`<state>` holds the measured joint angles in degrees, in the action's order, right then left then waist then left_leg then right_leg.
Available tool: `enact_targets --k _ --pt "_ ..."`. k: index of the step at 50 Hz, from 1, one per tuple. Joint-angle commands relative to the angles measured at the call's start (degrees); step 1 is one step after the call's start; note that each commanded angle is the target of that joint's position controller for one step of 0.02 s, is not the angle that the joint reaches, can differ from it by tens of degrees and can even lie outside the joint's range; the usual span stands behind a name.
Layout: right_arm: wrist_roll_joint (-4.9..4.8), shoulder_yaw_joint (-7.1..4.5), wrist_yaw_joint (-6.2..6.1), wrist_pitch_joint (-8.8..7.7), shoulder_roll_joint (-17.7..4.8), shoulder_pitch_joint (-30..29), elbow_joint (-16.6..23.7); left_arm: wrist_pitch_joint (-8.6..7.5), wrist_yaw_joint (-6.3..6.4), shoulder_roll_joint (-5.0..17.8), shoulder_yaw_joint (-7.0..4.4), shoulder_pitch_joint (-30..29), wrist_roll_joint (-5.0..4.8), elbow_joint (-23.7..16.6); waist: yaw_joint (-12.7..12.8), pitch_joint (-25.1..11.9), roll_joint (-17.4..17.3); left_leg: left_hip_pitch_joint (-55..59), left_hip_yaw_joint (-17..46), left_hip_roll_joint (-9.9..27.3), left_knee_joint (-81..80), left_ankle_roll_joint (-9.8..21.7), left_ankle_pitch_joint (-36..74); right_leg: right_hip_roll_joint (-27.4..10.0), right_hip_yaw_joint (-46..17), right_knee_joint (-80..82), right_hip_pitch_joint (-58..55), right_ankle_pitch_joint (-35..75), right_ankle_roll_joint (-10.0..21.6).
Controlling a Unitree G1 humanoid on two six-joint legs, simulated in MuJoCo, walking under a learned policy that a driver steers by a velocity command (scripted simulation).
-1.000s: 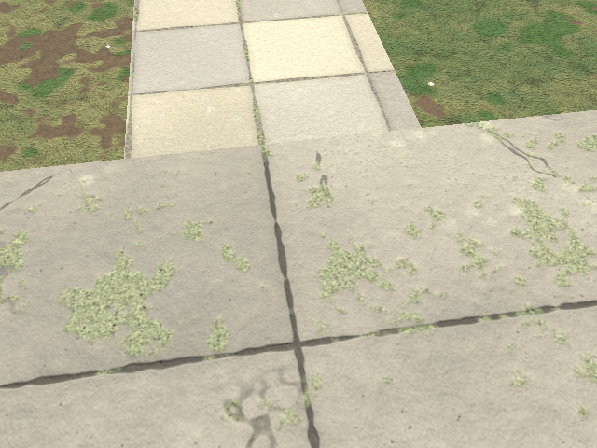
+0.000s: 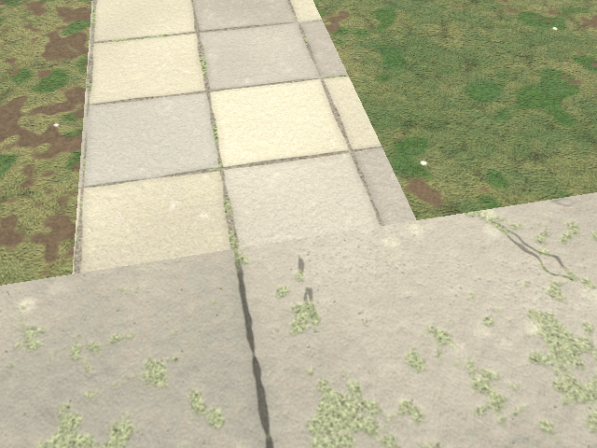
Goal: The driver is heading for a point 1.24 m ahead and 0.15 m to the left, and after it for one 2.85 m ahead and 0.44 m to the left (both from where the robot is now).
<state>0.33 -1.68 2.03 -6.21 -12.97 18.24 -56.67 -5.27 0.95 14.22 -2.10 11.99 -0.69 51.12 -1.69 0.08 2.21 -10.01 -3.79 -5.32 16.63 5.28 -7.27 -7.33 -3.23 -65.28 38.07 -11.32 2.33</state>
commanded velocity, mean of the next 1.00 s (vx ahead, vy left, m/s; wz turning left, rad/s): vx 0.42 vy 0.00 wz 0.00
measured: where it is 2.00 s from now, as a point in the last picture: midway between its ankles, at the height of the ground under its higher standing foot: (325, 367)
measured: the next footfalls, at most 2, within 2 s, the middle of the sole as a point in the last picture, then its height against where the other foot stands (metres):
right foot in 0.30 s outside the picture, level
left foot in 0.82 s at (275, 398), level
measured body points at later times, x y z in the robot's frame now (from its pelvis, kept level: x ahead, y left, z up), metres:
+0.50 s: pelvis +0.28 -0.08 +0.00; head +0.29 -0.10 +0.45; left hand +0.33 +0.18 -0.12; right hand +0.37 -0.35 -0.14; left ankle +0.29 +0.08 -0.66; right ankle +0.30 -0.16 -0.74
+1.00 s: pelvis +0.50 -0.03 -0.01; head +0.54 -0.01 +0.44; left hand +0.54 +0.24 -0.16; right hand +0.63 -0.28 -0.13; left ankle +0.60 +0.06 -0.74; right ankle +0.44 -0.18 -0.68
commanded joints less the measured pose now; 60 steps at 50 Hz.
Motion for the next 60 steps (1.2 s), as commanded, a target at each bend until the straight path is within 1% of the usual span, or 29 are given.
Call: enact_targets --k 1,5,10,12,14,15,16,17,18,20,21,23,25,33,36,39,41,42,43,44,45,46,47,50,52,54,58,59,60 --pt "-0.06 -1.18 -1.12 -1.05 -7.5 -2.3 3.1 0.18 0.39 2.6 -0.78 2.0 0.73 -2.4 2.7 3.2 -4.3 -6.3 11.7 15.9 -11.8 9.8 4.0 -2.4 -0.1 8.0 1.0 9.3 -1.5" --pt "-0.99 -1.45 -2.00 -0.28 -9.1 2.3 2.2 -0.51 -0.36 1.7 -0.38 -7.4 0.18 -4.9 -0.7 3.1 -4.3 -1.0 9.1 15.1 -10.9 7.3 4.9 0.2 2.1 24.7 -0.7 17.6 -2.0" --pt "-1.54 -1.81 -2.16 0.94 -9.7 6.5 0.3 -1.02 -2.12 2.5 -0.17 -14.3 -0.57 -7.7 -2.8 4.7 -5.1 8.4 10.2 18.7 -6.7 6.5 3.4 1.9 2.4 33.4 -0.5 12.4 -0.9" --pt "-1.57 -2.16 -2.29 1.55 -10.4 6.0 0.2 -1.53 -2.70 3.8 -0.56 -13.0 -0.58 -8.0 -1.2 3.9 -5.9 10.9 11.0 20.1 -3.6 5.5 6.4 2.8 2.9 35.8 -3.9 7.7 0.7" --pt "-1.25 -1.94 -2.29 2.19 -10.1 3.8 0.7 -1.91 -2.61 6.9 -2.37 -2.4 -0.43 -5.2 4.7 -2.1 -6.0 9.8 8.1 16.9 8.9 3.5 22.7 6.2 5.7 38.2 -18.7 5.6 3.1" --pt "-0.42 -0.96 -2.26 2.17 -7.8 3.3 2.0 -2.02 -2.16 11.1 -3.94 9.4 -0.06 -2.2 9.1 -10.5 -2.9 1.5 4.8 13.4 24.7 1.4 20.4 0.9 -0.2 36.5 -35.8 7.1 6.4" --pt "-0.21 1.11 -1.70 0.89 -1.1 9.2 3.0 -1.52 -2.04 17.7 -5.59 16.9 0.83 -0.7 8.1 -18.8 11.6 -23.0 0.7 3.6 48.2 -3.2 -1.9 -13.4 -25.2 40.0 -59.1 0.9 15.4" --pt "-1.19 0.76 -1.41 -0.72 -3.4 9.2 2.0 -1.47 -2.27 13.1 -4.28 17.8 0.71 -0.5 8.5 -22.4 12.7 -31.3 9.6 2.5 57.5 -2.7 -24.0 -16.3 -39.6 47.8 -61.5 -3.7 17.4" --pt "-2.72 -0.70 -1.19 -1.55 -8.9 3.8 3.6 -1.60 -2.26 9.5 -3.08 12.3 0.39 -1.4 7.4 -13.6 8.6 -36.1 10.6 6.2 60.8 -1.4 -20.7 -14.4 -31.4 48.2 -54.4 -3.8 14.0" --pt "-1.98 -1.08 -1.78 -1.28 -8.5 -1.9 4.9 -1.37 -2.55 5.6 -1.70 2.7 0.48 -3.4 4.1 -5.0 1.2 -32.6 7.9 11.4 55.1 -1.3 -10.9 -9.4 -17.1 51.5 -38.3 4.6 11.0" --pt "-1.41 -1.43 -2.05 -0.44 -7.7 -1.5 4.8 -1.50 -2.80 4.2 -1.25 1.1 0.82 -3.4 2.2 -3.1 1.8 -29.0 8.1 13.1 51.6 -1.5 -8.1 -7.1 -12.7 53.5 -33.3 6.9 9.9" --pt "-1.21 -1.25 -2.18 1.05 -5.0 0.6 4.2 -1.76 -3.06 4.1 -1.30 2.1 0.98 -2.1 0.6 -2.0 2.4 -25.5 7.1 13.4 49.1 -2.3 -5.5 -5.2 -8.4 56.1 -28.9 11.4 10.2" --pt "-0.94 -1.49 -2.37 1.64 -5.0 -1.3 5.1 -1.92 -2.63 5.8 -1.75 4.3 1.03 -0.7 0.3 -0.5 1.4 -28.2 6.8 13.6 45.5 -3.1 -2.0 -5.0 -5.7 57.2 -28.8 16.4 10.8" --pt "-1.05 -1.15 -1.45 1.06 -3.6 -18.0 10.1 -0.84 -0.78 7.6 -2.00 11.2 0.17 2.5 4.7 3.5 1.1 -29.9 4.3 11.2 20.6 -4.0 14.1 -3.9 -0.3 59.2 -33.6 13.8 8.8" --pt "-0.78 -0.85 -0.55 0.51 -3.2 -21.5 11.4 0.26 -0.38 7.2 -1.88 12.6 0.33 4.1 5.3 4.8 1.3 -27.4 3.2 9.2 15.2 -3.2 13.0 -4.4 1.4 54.4 -36.6 24.9 7.8" --pt "-0.48 -1.64 0.10 -0.09 -5.6 -17.6 10.8 1.11 0.13 8.0 -2.17 10.8 0.25 4.5 2.3 1.1 3.5 -20.2 3.4 7.0 12.4 -0.9 9.6 -5.2 0.7 47.1 -40.2 35.2 5.5" --pt "0.32 -3.34 -0.31 -0.57 -9.4 -5.9 6.7 1.45 0.20 7.7 -2.00 9.0 0.24 3.9 -3.1 -6.0 1.7 -3.7 1.9 5.4 8.0 1.3 20.3 -0.2 2.9 33.0 -38.6 39.1 2.3" --pt "1.69 -4.05 -0.75 -0.56 -13.6 0.9 5.3 1.12 0.05 5.1 -1.01 11.6 1.59 2.8 -3.2 -14.7 -5.5 15.1 11.5 16.0 14.1 5.2 45.5 3.9 4.4 17.4 -26.2 19.3 -0.2" --pt "1.64 -3.62 -0.80 0.31 -13.9 2.5 4.7 0.71 -0.69 -1.6 1.07 21.5 1.40 5.1 0.0 -23.9 -18.6 31.8 28.8 30.3 14.2 16.3 57.2 11.6 3.0 -2.5 -9.7 -26.2 -3.5" --pt "0.32 -2.90 -0.48 0.99 -10.4 3.5 4.9 0.48 -0.93 3.3 -0.13 21.3 0.07 6.9 -2.1 -27.2 -12.3 28.5 31.9 28.6 10.9 16.2 45.9 10.5 -5.4 -8.9 -8.5 -29.2 -3.5" --pt "-0.48 -2.53 -0.59 1.27 -9.4 -2.3 5.9 0.74 -0.76 5.9 -0.92 15.0 -1.12 5.0 -1.3 -18.6 -9.5 20.2 25.8 26.3 8.0 13.5 36.4 7.8 -3.5 -9.3 -4.5 -25.8 -3.5" --pt "-0.48 -1.74 -0.86 1.43 -7.2 -8.0 6.9 1.45 -0.10 5.8 -1.06 10.3 -0.81 3.9 0.2 -12.2 -5.3 11.1 21.3 23.3 5.1 11.1 29.2 5.1 -1.4 -6.0 -4.7 -21.5 -4.0" --pt "-0.02 -1.07 -1.04 1.44 -5.5 -11.6 7.4 2.42 0.66 5.5 -1.44 8.4 -0.05 3.5 1.7 -8.5 -4.3 2.7 18.4 21.7 2.5 9.9 24.9 3.1 -1.3 -2.1 -7.5 -18.1 -4.4" --pt "1.80 -1.01 -1.24 1.74 -5.3 -14.3 6.4 4.58 1.76 1.4 -1.00 10.9 0.56 4.2 5.0 -6.2 -8.6 -10.2 11.6 17.3 -1.6 8.4 20.1 2.8 0.9 11.0 -19.3 -14.2 -4.6" --pt "1.75 -1.22 -1.73 1.81 -6.0 -13.7 5.7 5.12 2.22 0.9 -0.77 10.0 0.79 4.3 4.6 -7.3 -9.0 -10.5 10.5 17.1 -2.0 8.8 17.1 3.1 1.5 18.4 -22.0 -12.0 -4.5" --pt "1.05 -1.38 -2.21 2.37 -6.9 -13.3 5.2 5.83 2.20 2.1 -1.08 8.5 0.88 4.3 4.0 -7.9 -8.8 -10.9 11.4 17.3 -3.6 8.3 4.4 3.3 1.9 23.3 -24.6 -6.6 -4.2" --pt "-0.14 -0.67 -2.83 3.75 -5.3 -13.1 3.9 6.28 1.79 2.3 -1.36 6.3 2.06 4.8 4.6 -2.0 -7.5 -16.4 11.6 14.1 -4.9 2.7 -22.5 4.3 3.4 35.3 -30.0 -0.1 -1.8" --pt "-0.18 -0.46 -2.85 3.94 -4.7 -11.5 3.1 6.14 1.84 2.9 -1.32 6.2 2.37 4.5 4.2 0.0 -5.9 -16.5 11.3 12.8 -3.9 0.4 -24.9 2.3 1.3 39.4 -29.5 0.2 -0.7" --pt "-0.13 -0.79 -2.95 4.11 -5.1 -9.4 2.9 5.96 2.04 6.0 -1.88 5.3 1.89 4.6 1.7 2.2 -1.8 -15.9 9.2 10.0 -2.2 -1.3 -22.9 1.2 0.4 40.7 -26.5 -4.3 0.5"
Velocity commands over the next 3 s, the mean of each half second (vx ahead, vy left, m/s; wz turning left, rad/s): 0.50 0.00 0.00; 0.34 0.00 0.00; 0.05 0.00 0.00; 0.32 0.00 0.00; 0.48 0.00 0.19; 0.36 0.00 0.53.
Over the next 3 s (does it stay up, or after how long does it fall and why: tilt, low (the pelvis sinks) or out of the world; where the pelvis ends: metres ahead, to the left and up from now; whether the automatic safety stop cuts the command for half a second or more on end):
stays up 1.22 0.04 -0.01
